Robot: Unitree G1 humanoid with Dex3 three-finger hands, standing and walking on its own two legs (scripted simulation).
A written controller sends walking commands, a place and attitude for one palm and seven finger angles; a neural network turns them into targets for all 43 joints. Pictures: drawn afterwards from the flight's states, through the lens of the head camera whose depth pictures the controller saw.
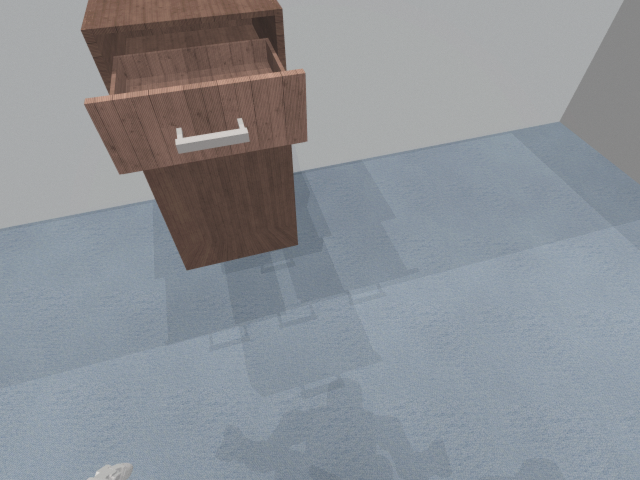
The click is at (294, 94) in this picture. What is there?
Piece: drawer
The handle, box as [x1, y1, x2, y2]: [175, 118, 249, 153]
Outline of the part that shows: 246,127 245,128 243,126 241,118 238,118 238,129 184,138 182,137 181,128 176,128 176,147 178,152 180,153 249,141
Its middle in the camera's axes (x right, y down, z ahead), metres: -0.22 -0.20 +0.76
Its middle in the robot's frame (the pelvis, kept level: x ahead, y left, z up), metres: +0.71 +0.26 +0.03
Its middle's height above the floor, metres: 0.80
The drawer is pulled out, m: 0.30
